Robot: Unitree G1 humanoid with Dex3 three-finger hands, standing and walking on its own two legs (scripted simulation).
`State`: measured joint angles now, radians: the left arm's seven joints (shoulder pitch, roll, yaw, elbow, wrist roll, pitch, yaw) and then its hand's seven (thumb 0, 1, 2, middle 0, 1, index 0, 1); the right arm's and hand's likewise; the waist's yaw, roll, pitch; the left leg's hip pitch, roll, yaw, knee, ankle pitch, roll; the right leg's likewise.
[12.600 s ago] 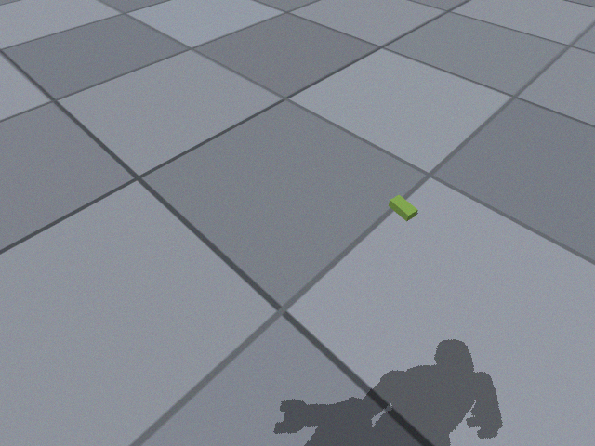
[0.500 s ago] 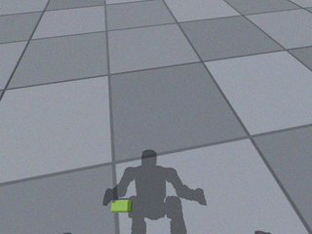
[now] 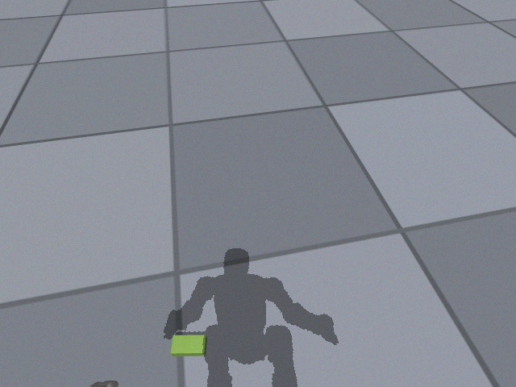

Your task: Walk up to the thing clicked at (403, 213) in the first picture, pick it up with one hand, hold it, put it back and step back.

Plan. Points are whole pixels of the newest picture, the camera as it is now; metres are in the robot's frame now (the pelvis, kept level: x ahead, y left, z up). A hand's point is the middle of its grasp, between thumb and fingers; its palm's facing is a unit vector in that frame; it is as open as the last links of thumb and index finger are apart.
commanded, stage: stand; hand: left
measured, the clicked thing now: (189, 345) +0.38 +0.28 -0.76
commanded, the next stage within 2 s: none
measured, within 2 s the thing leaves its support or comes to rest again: neither
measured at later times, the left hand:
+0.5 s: hand out of the picture +0.05 +0.25 -0.16, palm faces +0.01 -0.94 -0.33, open 7.4 cm
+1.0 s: hand out of the picture +0.08 +0.26 -0.16, palm faces +0.01 -0.94 -0.34, open 7.4 cm
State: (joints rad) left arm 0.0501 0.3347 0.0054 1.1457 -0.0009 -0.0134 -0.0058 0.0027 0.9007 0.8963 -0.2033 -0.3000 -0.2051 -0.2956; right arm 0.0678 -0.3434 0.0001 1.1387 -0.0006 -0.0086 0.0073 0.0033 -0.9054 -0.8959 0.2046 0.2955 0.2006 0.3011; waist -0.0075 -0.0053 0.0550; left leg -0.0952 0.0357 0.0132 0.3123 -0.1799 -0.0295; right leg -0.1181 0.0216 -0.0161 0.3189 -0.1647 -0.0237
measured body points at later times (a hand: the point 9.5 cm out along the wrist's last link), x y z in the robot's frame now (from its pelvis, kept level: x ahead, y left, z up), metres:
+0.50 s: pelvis -0.01 +0.00 +0.00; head +0.00 +0.00 +0.45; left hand +0.05 +0.30 -0.14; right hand +0.06 -0.30 -0.14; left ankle -0.01 +0.14 -0.75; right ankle +0.01 -0.10 -0.75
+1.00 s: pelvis +0.00 +0.00 +0.00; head +0.01 +0.00 +0.45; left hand +0.08 +0.30 -0.13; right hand +0.09 -0.29 -0.14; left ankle -0.01 +0.14 -0.75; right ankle +0.01 -0.10 -0.75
